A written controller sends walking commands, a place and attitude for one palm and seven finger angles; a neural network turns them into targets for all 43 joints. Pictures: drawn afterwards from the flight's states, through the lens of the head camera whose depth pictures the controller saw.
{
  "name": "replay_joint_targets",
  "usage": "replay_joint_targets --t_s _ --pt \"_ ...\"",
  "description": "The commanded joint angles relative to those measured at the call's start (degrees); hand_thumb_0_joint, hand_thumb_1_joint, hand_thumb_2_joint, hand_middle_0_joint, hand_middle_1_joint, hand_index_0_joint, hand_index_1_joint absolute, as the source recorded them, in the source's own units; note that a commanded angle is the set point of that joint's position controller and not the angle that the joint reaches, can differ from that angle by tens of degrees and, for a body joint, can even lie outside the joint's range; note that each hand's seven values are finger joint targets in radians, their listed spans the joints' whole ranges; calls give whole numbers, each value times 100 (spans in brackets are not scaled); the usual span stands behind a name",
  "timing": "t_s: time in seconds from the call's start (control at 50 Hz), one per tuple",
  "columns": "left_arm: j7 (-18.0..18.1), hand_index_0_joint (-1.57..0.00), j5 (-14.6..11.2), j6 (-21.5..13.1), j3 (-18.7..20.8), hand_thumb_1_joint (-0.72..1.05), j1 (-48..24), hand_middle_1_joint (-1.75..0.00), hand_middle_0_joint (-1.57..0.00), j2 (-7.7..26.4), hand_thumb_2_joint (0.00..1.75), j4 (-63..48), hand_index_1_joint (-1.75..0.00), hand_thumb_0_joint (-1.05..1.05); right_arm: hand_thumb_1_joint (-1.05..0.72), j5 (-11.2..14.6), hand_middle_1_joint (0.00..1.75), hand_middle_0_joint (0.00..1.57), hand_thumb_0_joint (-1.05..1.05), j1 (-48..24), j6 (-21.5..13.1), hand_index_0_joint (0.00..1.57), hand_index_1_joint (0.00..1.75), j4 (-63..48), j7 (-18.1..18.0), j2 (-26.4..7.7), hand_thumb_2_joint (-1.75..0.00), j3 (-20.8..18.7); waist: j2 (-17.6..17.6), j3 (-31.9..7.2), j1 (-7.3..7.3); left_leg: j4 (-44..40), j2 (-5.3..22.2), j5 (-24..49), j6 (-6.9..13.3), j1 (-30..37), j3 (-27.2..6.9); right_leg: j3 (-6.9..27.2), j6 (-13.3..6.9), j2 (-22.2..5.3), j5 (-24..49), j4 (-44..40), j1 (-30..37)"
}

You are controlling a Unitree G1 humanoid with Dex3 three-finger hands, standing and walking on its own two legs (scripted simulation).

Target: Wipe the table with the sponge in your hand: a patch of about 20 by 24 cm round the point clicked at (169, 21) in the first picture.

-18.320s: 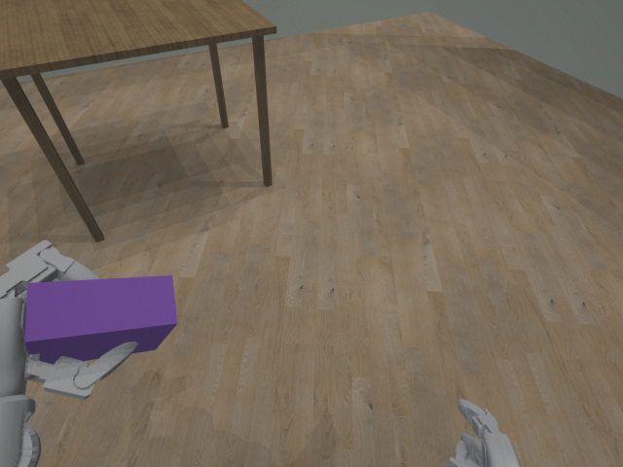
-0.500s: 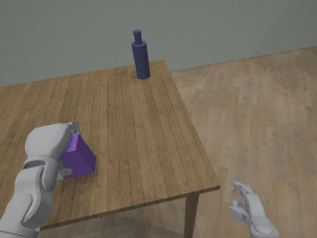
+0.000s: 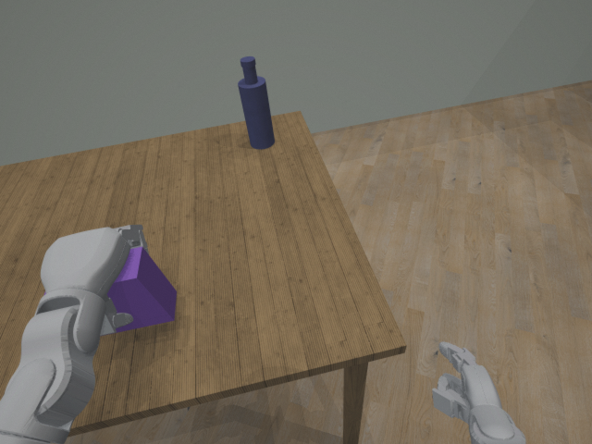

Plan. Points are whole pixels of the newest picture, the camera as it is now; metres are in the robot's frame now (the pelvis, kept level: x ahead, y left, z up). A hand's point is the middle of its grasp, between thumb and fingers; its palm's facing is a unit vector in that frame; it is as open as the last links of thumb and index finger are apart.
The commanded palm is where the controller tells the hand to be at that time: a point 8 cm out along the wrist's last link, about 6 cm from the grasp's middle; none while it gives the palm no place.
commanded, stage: lower the sponge onto the table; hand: left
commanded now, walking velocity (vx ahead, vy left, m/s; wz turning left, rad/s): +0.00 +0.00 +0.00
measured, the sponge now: (124, 300) +0.25 +0.28 +0.08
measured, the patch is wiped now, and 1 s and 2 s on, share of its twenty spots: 0.00 0.00 0.20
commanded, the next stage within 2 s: wipe forward along the first lane in 1.56 s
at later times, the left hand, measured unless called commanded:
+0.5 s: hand (108, 291) +0.24 +0.29 +0.11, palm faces +0.03 -0.06 -1.00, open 9.3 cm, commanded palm +0.22 +0.29 +0.17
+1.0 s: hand (111, 300) +0.24 +0.30 +0.09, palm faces +0.00 -0.07 -1.00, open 9.3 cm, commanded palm +0.22 +0.29 +0.15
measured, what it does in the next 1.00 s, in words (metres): stands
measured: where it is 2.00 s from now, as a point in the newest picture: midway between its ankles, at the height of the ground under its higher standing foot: outside the picture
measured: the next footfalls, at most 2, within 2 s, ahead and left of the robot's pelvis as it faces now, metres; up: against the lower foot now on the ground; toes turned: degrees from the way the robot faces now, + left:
none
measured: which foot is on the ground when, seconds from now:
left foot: down 0.00-1.00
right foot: down 0.00-1.00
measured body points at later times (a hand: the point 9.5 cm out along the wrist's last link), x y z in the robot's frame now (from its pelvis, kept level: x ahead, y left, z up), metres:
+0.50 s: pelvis +0.00 +0.00 +0.00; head +0.00 -0.04 +0.45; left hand +0.24 +0.29 +0.17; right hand +0.25 -0.20 -0.08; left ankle +0.04 +0.14 -0.74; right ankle -0.03 -0.12 -0.74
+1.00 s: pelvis +0.00 +0.01 +0.00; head +0.00 -0.02 +0.45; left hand +0.24 +0.30 +0.14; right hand +0.24 -0.20 -0.09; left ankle +0.04 +0.14 -0.74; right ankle -0.03 -0.12 -0.74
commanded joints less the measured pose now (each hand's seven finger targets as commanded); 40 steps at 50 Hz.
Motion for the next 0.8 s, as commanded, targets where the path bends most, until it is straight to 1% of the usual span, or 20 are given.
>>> replay_joint_targets --t_s 0.0,0.06,0.08,0.1,0.12,0.16,0.18,0.22,0.26,0.28,0.36,0.42,0.46,0.52,0.56,0.62,0.66,0.72,0.76,0.78 --pt "232 -120 133 41 938 10 -1116 -160 -120 1339 130 -1192 -160 0 -90 -33 30 20 0 -1219 -332 20 30 -1062 22 -530 -90 -206 -423 -1150 49 -38 -356 1156 363 785 -85 227 -286 137 1414 -402 -273" --pt "233 -120 159 65 977 10 -1353 -160 -120 1417 130 -1270 -160 0 -90 -15 30 20 0 -1412 -336 20 30 -1100 -11 -519 -90 -184 -257 -1009 63 -73 -370 981 376 836 -101 361 -340 195 1176 -478 -388" --pt "244 -120 153 17 867 10 -1475 -160 -120 1323 130 -1266 -160 0 -90 -22 30 20 0 -1240 -350 20 30 -1080 -21 -516 -90 -196 -274 -1155 6 -35 -348 1038 389 846 -44 213 -294 143 1241 -423 -342" --pt "265 -120 193 -24 1029 10 -1414 -160 -120 1515 130 -1255 -160 0 -90 -41 30 20 0 -1200 -351 20 30 -1049 -30 -541 -90 -223 -323 -1229 46 -34 -354 1093 377 885 -83 247 -301 149 1283 -432 -303" --pt "264 -120 172 -51 912 10 -1333 -160 -120 1363 130 -1292 -160 0 -90 -42 30 20 0 -1215 -352 20 30 -1080 -31 -519 -90 -226 -314 -1218 46 -22 -363 1159 389 897 -75 215 -294 139 1384 -415 -270" --pt "292 -120 190 -58 1172 10 -1444 -160 -120 1629 130 -1362 -160 0 -90 -34 30 20 0 -1363 -372 20 30 -1070 -42 -521 -90 -200 -210 -1201 86 -42 -382 1142 377 944 -122 388 -369 202 1341 -458 -275" --pt "298 -120 152 -98 901 10 -1440 -160 -120 1336 130 -1421 -160 0 -90 -42 30 20 0 -1250 -387 20 30 -1099 -44 -478 -90 -201 -182 -1287 35 -12 -358 1152 392 942 -53 221 -302 136 1346 -421 -257" --pt "316 -120 176 -94 1058 10 -1395 -160 -120 1500 130 -1107 -160 0 -90 -54 30 20 0 -1181 -358 20 30 -993 -63 -539 -90 -232 -314 -1098 26 -37 -353 1127 369 895 -88 254 -306 153 1336 -476 -336" --pt "303 -120 159 -76 1026 10 -1527 -160 -120 1463 130 -1317 -160 0 -90 -22 30 20 0 -1381 -389 20 30 -1071 -39 -499 -90 -187 -86 -1146 64 -72 -376 1094 364 957 -118 375 -374 201 1270 -500 -316" --pt "315 -120 136 -107 932 10 -1480 -160 -120 1359 130 -1359 -160 0 -90 -33 30 20 0 -1249 -392 20 30 -1057 -38 -490 -90 -208 -78 -1284 39 -49 -348 1154 375 960 -66 216 -325 150 1305 -433 -251" --pt "275 -120 147 -19 1024 10 -1109 -160 -120 1365 130 -1261 -160 0 -90 -28 30 20 0 -1380 -368 20 30 -1089 -3 -513 -90 -208 -201 -1167 104 -50 -367 1165 363 907 -116 358 -366 200 1391 -446 -261" --pt "251 -120 133 -28 934 10 -886 -160 -120 1267 130 -1180 -160 0 -90 -51 30 20 0 -1193 -320 20 30 -1065 10 -533 -90 -241 -394 -1132 58 -32 -337 1195 372 805 -68 192 -279 134 1492 -399 -250" --pt "261 -120 157 -12 1107 10 -956 -160 -120 1454 130 -1246 -160 0 -90 -47 30 20 0 -1365 -322 20 30 -1103 -4 -535 -90 -201 -228 -1073 98 -45 -363 1064 370 830 -101 356 -343 198 1310 -453 -311" --pt "298 -120 151 -136 1042 10 -1130 -160 -120 1410 130 -1078 -160 0 -90 -55 30 20 0 -1130 -326 20 30 -1027 -49 -553 -90 -239 -408 -1135 6 -20 -340 1059 384 829 -64 200 -276 154 1319 -444 -330" --pt "338 -120 183 -190 1203 10 -1177 -160 -120 1586 130 -1247 -160 0 -90 -55 30 20 0 -1295 -360 20 30 -1074 -70 -532 -90 -209 -111 -1132 66 -11 -375 1044 385 925 -98 360 -356 207 1273 -493 -340" --pt "371 -120 137 -322 1020 10 -1040 -160 -120 1327 130 -1050 -160 0 -90 -65 30 20 0 -1075 -378 20 30 -1016 -88 -528 -90 -269 -275 -1123 -1 7 -342 1080 386 890 -76 169 -283 160 1283 -478 -371" --pt "386 -120 161 -353 989 10 -1287 -160 -120 1326 130 -1121 -160 0 -90 -46 30 20 0 -1245 -411 20 30 -1039 -101 -498 -90 -224 -27 -1037 -1 -48 -360 929 379 948 -98 284 -353 222 1065 -554 -464" --pt "443 -120 206 -448 1081 10 -1151 -160 -120 1412 130 -886 -160 0 -90 -74 30 20 0 -993 -417 20 30 -938 -118 -562 -90 -306 -212 -1143 -3 -9 -336 1033 378 909 -90 171 -309 180 1177 -503 -410" --pt "460 -120 180 -430 1034 10 -1229 -160 -120 1353 130 -1006 -160 0 -90 -44 30 20 0 -1191 -433 20 30 -997 -104 -520 -90 -257 -19 -1105 -1 -69 -358 890 365 913 -118 272 -359 232 996 -538 -421" --pt "483 -120 189 -439 839 10 -1352 -160 -120 1166 130 -913 -160 0 -90 -55 30 20 0 -1077 -429 20 30 -976 -114 -497 -90 -255 -89 -1101 -41 -81 -335 823 374 869 -83 110 -311 195 889 -522 -470"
